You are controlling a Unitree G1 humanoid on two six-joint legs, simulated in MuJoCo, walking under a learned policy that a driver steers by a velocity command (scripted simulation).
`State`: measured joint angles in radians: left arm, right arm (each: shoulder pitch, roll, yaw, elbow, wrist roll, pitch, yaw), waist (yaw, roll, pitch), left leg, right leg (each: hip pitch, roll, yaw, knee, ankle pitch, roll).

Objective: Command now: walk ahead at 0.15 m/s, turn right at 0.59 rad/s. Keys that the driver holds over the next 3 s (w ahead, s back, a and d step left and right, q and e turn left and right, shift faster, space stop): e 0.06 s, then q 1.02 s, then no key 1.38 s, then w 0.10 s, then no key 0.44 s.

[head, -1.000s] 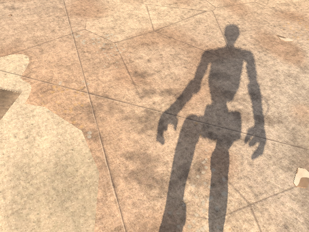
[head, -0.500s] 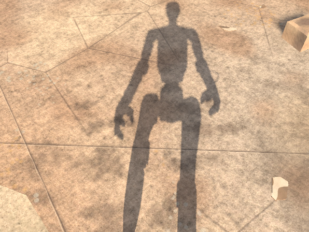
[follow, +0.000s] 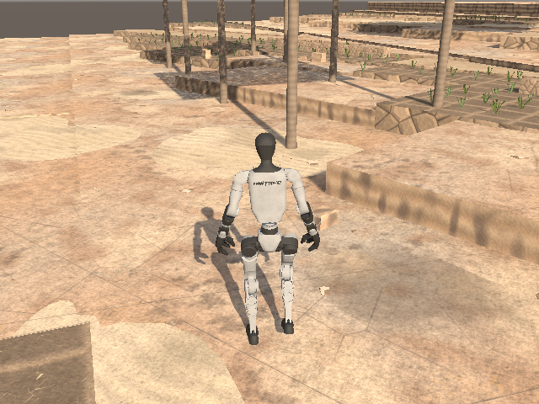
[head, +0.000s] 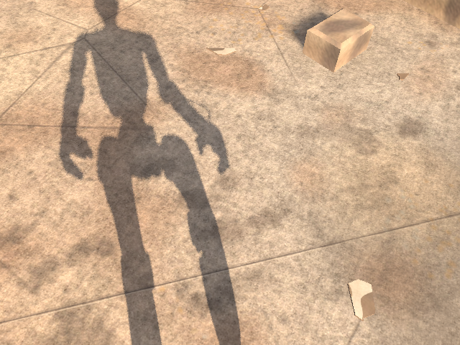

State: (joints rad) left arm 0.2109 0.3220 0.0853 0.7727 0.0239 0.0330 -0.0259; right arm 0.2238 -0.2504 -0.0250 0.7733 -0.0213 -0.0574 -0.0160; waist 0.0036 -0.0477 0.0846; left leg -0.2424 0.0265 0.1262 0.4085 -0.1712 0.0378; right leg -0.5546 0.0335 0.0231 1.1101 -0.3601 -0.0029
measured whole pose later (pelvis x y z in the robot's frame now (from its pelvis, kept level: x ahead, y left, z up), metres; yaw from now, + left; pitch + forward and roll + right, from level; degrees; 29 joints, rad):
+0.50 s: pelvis +0.05 -0.02 +0.00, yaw +4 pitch +0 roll +0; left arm 0.11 0.21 0.02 0.78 0.02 0.02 0.04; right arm 0.28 -0.26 -0.06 0.83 -0.01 0.07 0.01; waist -0.03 0.02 0.05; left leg -0.36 0.01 0.03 0.88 -0.48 -0.01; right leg -0.26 -0.03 -0.13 0.45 -0.18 -0.05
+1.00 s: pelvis +0.02 +0.00 +0.00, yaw +21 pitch +1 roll -1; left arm 0.16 0.29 0.06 0.78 0.01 0.05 0.02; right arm 0.24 -0.29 -0.07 0.74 -0.01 0.05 0.00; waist -0.02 -0.01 0.06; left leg -0.25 -0.11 -0.15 0.44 -0.19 0.08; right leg -0.42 0.02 0.05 0.84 -0.39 0.04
